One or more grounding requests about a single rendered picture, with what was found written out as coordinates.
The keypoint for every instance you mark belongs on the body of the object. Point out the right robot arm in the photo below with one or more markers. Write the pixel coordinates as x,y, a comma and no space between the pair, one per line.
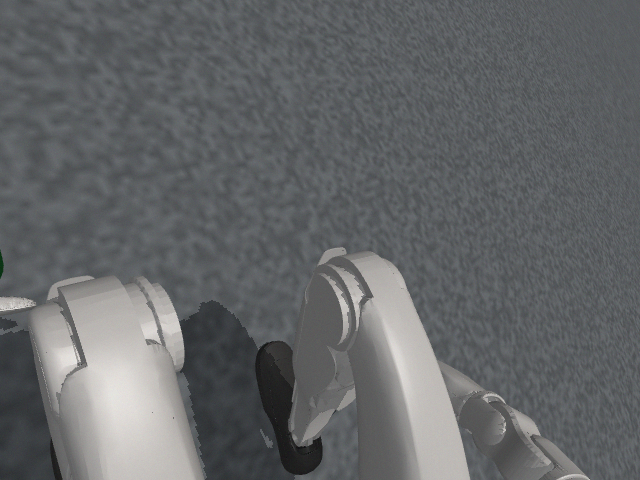
512,440

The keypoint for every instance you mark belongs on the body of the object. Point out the left robot hand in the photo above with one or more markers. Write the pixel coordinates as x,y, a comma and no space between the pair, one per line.
12,305

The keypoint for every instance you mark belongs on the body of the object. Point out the right robot foot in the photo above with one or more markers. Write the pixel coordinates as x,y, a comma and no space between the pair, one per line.
275,378

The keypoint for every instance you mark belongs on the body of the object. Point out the right robot hand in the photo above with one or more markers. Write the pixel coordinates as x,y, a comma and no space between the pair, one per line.
460,387

